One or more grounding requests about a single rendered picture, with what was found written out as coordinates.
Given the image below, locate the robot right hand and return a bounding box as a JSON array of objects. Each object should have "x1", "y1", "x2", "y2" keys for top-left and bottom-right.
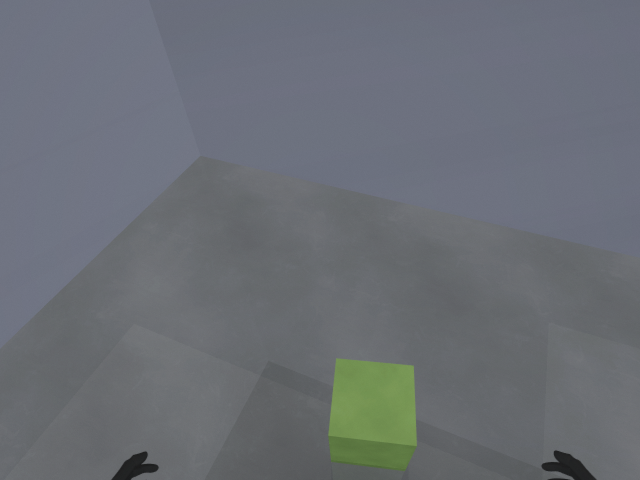
[{"x1": 542, "y1": 450, "x2": 596, "y2": 480}]

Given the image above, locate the carton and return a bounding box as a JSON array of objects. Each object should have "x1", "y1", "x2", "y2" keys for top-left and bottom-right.
[{"x1": 328, "y1": 358, "x2": 417, "y2": 471}]

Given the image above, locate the robot left hand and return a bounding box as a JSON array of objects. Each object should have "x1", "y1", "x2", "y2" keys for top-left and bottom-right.
[{"x1": 112, "y1": 451, "x2": 159, "y2": 480}]

